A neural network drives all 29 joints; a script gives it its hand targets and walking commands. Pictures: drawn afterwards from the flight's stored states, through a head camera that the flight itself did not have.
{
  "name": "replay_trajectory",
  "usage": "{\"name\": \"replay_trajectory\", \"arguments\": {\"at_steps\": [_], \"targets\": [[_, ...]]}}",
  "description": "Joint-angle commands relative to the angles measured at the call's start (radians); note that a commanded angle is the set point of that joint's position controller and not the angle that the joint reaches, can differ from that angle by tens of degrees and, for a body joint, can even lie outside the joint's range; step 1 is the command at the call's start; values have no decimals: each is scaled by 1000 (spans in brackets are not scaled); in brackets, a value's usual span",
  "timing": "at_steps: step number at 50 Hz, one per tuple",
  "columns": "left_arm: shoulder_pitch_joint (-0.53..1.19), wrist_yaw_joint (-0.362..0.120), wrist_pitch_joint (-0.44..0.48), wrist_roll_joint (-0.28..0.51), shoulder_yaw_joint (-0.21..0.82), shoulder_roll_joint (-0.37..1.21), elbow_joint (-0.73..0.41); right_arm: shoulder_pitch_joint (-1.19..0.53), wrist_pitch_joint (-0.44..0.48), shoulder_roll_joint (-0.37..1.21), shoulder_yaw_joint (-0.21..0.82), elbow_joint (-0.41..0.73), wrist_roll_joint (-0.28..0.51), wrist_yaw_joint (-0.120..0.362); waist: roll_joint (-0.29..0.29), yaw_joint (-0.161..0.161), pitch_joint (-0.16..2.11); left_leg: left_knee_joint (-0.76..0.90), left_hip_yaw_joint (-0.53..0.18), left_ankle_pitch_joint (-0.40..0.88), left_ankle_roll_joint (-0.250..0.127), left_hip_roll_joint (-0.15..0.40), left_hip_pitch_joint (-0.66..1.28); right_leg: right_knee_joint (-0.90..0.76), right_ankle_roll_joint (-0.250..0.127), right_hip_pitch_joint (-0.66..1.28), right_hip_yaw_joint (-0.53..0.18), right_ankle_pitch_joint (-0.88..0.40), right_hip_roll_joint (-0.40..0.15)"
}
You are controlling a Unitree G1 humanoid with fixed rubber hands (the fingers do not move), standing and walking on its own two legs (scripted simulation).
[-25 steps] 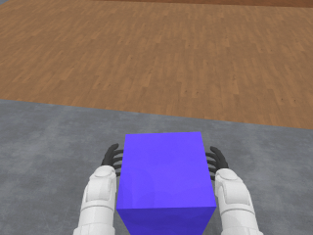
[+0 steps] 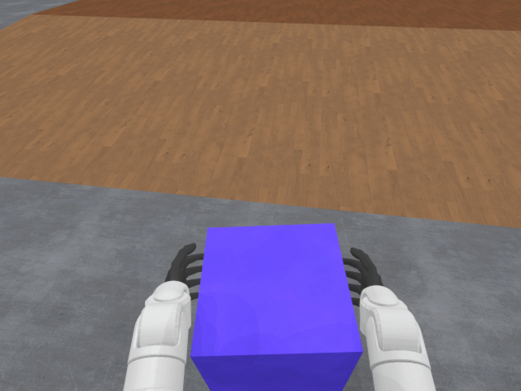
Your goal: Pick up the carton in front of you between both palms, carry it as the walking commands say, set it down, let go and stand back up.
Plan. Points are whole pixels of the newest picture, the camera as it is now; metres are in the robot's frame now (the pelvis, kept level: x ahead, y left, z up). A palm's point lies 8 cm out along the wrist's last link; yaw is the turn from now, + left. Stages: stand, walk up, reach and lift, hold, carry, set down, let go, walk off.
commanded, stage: hold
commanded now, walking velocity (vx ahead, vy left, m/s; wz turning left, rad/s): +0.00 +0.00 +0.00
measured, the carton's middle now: (274, 317) +0.29 +0.00 -0.03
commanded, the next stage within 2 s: carry in 0.44 s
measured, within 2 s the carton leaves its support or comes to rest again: neither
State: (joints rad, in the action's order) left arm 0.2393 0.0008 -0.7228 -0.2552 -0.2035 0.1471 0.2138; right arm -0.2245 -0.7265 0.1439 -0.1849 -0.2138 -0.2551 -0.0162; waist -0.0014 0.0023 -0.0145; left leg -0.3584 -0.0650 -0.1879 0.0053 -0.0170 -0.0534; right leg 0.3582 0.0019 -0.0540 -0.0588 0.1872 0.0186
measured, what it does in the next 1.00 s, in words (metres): walks ahead: right foot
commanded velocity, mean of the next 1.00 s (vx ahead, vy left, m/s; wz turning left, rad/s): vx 0.30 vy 0.00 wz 0.00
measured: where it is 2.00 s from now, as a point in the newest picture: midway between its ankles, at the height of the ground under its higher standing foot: (262, 294)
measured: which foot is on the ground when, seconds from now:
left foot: down 0.00-0.84, up 0.86-1.00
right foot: down 0.00-0.64, up 0.66-0.80, down 0.82-1.00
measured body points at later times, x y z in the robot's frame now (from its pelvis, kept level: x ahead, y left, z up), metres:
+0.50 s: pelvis -0.01 +0.00 +0.00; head -0.06 +0.00 +0.44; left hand +0.30 +0.15 +0.04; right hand +0.29 -0.15 +0.04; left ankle +0.01 +0.12 -0.74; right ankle +0.01 -0.12 -0.74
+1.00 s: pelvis +0.16 +0.01 +0.00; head +0.15 +0.02 +0.45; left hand +0.44 +0.16 +0.07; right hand +0.44 -0.14 +0.07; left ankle +0.16 +0.11 -0.71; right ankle +0.09 -0.10 -0.75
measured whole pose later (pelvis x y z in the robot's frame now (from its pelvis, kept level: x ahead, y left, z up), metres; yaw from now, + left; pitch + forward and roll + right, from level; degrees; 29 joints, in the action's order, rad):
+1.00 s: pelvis +0.16 +0.01 +0.00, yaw +1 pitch +6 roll +1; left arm 0.17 0.09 -1.20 -0.12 -0.08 0.14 -0.29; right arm -0.15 -1.21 0.13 -0.15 0.30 -0.09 -0.09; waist 0.04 0.01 0.15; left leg -0.77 0.13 -0.43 0.00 0.04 -0.47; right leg 0.37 0.00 -0.17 0.16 0.31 -0.06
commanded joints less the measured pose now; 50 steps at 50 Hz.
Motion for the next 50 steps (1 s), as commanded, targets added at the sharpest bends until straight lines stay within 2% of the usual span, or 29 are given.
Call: {"name": "replay_trajectory", "arguments": {"at_steps": [1, 5, 11, 21, 22, 24, 25, 28, 30, 31, 32, 33, 34, 35, 36, 38, 39, 40, 41, 42, 43, 44, 45, 46, 47, 48, 50], "targets": [[416, -227, -1, 239, 532, 913, -49, -474, 11, 904, 530, 89, 252, 238, 1, 1, 225, 46, -15, 210, 3, -71, 58, -46, 3, 68, -26, -196, 66], [462, -235, -11, 222, 499, 906, -12, -520, 2, 893, 498, 55, 238, 249, 0, 2, 147, 53, -7, 72, -4, -66, 16, -54, -6, 21, -16, -57, 64], [556, -246, 1, 241, 519, 950, -5, -619, 16, 931, 519, 54, 255, 263, 0, 2, 208, 34, -7, 47, -4, -64, 19, -36, -8, 22, -14, -32, 61], [580, -251, 4, 225, 495, 956, 51, -643, 18, 933, 493, 0, 235, 267, -1, 0, 206, 34, -4, 20, -3, -60, 8, -33, -7, 13, -7, -4, 58], [601, -250, -4, 233, 504, 943, 41, -668, 10, 924, 502, 14, 245, 264, 36, 1, 235, -34, 0, -104, -11, 107, -108, 8, -10, -99, -16, 124, -113], [606, -242, -13, 253, 521, 938, 6, -672, 2, 919, 520, 50, 263, 259, 46, 4, 228, -20, -9, -446, -12, 75, -191, -47, -18, -175, -62, 498, -109], [618, -237, -18, 265, 543, 943, -25, -684, -4, 920, 540, 80, 278, 255, 47, 3, 220, -40, 4, -495, -7, 65, -232, -53, -23, -183, -78, 565, -117], [595, -213, -55, 303, 608, 930, -107, -681, -38, 908, 614, 158, 333, 240, 97, 7, 307, -189, 102, -214, 5, 23, -211, -64, -67, -160, -135, 416, -175], [574, -191, -105, 339, 659, 901, -176, -676, -86, 901, 666, 212, 386, 231, 102, 6, 341, -127, 117, -236, -5, 14, -170, -51, -83, -202, -128, 460, -177], [579, -184, -135, 359, 679, 889, -205, -679, -114, 892, 680, 233, 407, 227, 69, 6, 334, -81, 80, -289, -17, 42, -143, -17, -71, -251, -93, 481, -157], [591, -178, -166, 377, 698, 877, -238, -672, -145, 881, 691, 254, 422, 221, -13, -2, 310, -2, -35, -383, -45, 120, -107, 91, -45, -333, -24, 462, -116], [609, -174, -198, 398, 716, 869, -265, -654, -178, 865, 695, 271, 433, 214, -160, -14, 291, 111, -225, -507, -92, 236, -35, 286, -10, -455, 78, 369, -54], [619, -172, -233, 422, 732, 864, -274, -636, -214, 844, 695, 276, 442, 204, -238, -24, 247, 182, -386, -502, -151, 333, 43, 376, 5, -597, 151, 302, -20], [633, -174, -263, 457, 755, 875, -298, -627, -243, 821, 699, 303, 444, 192, -220, -30, 215, 185, -424, -382, -198, 370, 52, 352, -1, -641, 138, 302, -59], [632, -175, -290, 493, 776, 883, -319, -618, -272, 812, 709, 341, 454, 181, -172, -28, 228, 161, -368, -246, -201, 361, 45, 304, -5, -602, 134, 297, -68], [597, -172, -333, 543, 802, 896, -359, -623, -320, 817, 737, 436, 490, 164, -134, -23, 308, 90, -174, -93, -155, 287, 33, 176, 3, -445, 199, 191, -23], [563, -169, -352, 556, 805, 902, -371, -614, -343, 823, 750, 473, 508, 160, -139, -15, 338, 40, -75, -69, -123, 237, -10, 77, 5, -319, 239, 118, 2], [526, -165, -370, 561, 803, 907, -390, -586, -365, 830, 759, 500, 522, 159, -123, -9, 369, -22, 0, -92, -98, 199, -98, 19, 6, -146, 247, 57, 1], [495, -162, -390, 563, 799, 914, -407, -550, -385, 835, 762, 513, 530, 159, -79, -3, 408, -114, 63, -128, -75, 170, -240, -8, -5, 64, 198, 46, -49], [452, -155, -408, 552, 791, 902, -421, -544, -408, 840, 766, 536, 541, 165, 82, 17, 445, -326, 158, -167, -36, 111, -418, -92, -65, 237, -39, 215, -213], [430, -148, -417, 524, 771, 877, -425, -574, -430, 855, 776, 570, 561, 175, 282, 24, 391, -479, 202, -271, 2, 56, -682, -107, -178, 342, -336, 208, -411], [421, -139, -431, 510, 769, 885, -454, -579, -447, 856, 784, 577, 572, 186, 254, 31, 326, -526, 151, -375, -10, 69, -797, -115, -247, 332, -414, 69, -463], [435, -131, -444, 503, 778, 882, -505, -570, -458, 868, 785, 571, 582, 194, 182, 35, 306, -562, 134, -399, -17, 91, -823, -101, -255, 330, -373, -56, -460], [440, -127, -455, 507, 790, 897, -546, -542, -464, 876, 780, 567, 589, 198, 115, 35, 323, -559, 131, -392, -16, 104, -818, -95, -230, 333, -299, -94, -444], [437, -126, -463, 519, 796, 925, -577, -521, -469, 880, 776, 580, 593, 199, 87, 34, 333, -493, 136, -351, -13, 111, -782, -106, -193, 308, -217, -92, -417], [438, -128, -467, 530, 803, 933, -611, -500, -473, 884, 778, 599, 594, 198, 101, 31, 341, -418, 161, -267, -7, 100, -714, -110, -157, 268, -125, -108, -373], [448, -136, -477, 551, 816, 919, -652, -498, -480, 868, 785, 647, 588, 188, 145, 26, 334, -297, 219, -143, 3, 63, -579, -107, -120, 179, 7, -140, -307]]}}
